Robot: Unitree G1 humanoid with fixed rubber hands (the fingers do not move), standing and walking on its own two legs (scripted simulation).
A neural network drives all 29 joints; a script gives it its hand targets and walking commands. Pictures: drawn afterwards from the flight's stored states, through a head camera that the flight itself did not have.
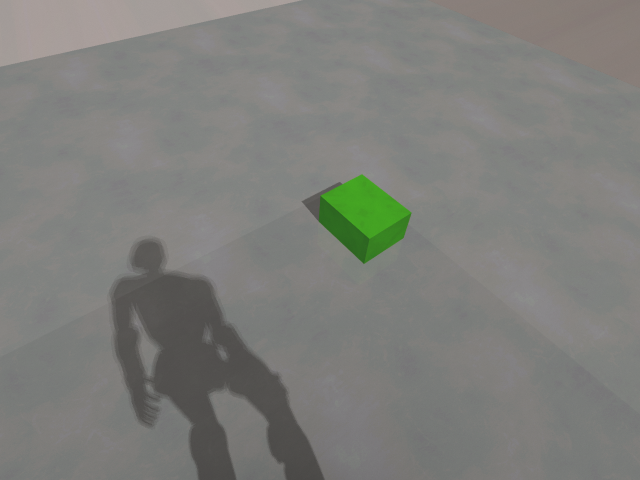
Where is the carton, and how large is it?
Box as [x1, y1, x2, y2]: [319, 174, 410, 263]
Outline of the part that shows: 361,174 320,196 319,221 364,263 403,237 410,212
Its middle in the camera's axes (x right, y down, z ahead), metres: +0.19 -0.10 +1.64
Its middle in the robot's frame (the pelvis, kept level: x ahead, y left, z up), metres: +1.19 -0.23 -0.70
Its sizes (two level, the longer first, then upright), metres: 0.293 0.234 0.155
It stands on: the floor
